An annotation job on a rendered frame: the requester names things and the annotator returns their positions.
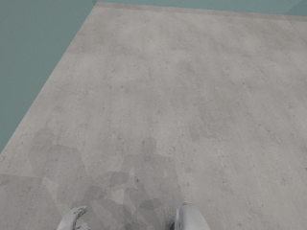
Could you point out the left robot hand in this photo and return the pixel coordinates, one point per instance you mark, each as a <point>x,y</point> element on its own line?
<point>68,222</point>

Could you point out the right robot thigh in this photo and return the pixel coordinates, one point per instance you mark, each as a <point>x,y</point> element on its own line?
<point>188,217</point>

